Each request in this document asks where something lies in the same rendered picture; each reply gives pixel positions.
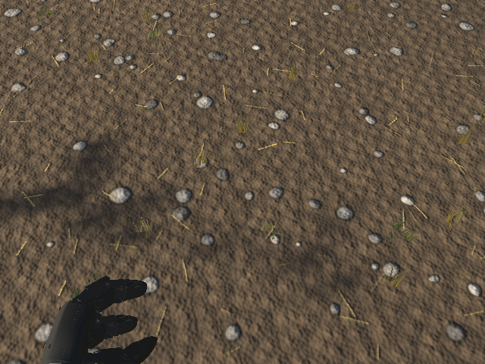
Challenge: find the robot left hand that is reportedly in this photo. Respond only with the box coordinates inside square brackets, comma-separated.
[40, 276, 158, 364]

